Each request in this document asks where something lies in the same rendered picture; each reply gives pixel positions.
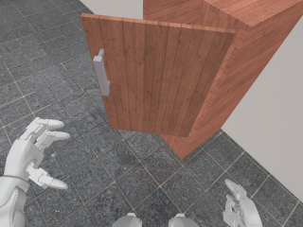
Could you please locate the robot right hand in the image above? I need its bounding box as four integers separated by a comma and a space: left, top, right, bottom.
223, 179, 263, 227

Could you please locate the cupboard door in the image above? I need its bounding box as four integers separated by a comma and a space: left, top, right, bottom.
80, 13, 236, 138

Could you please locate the robot right shin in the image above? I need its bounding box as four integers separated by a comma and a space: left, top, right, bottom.
174, 213, 185, 218

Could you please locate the robot left thigh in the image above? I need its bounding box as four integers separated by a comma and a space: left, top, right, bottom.
112, 215, 142, 227

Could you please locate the handle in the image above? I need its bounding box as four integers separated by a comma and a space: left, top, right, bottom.
93, 48, 111, 96

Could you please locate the left robot forearm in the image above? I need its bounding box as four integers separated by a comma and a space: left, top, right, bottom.
0, 175, 30, 227

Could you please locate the robot left hand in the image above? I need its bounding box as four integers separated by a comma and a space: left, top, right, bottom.
4, 117, 70, 190

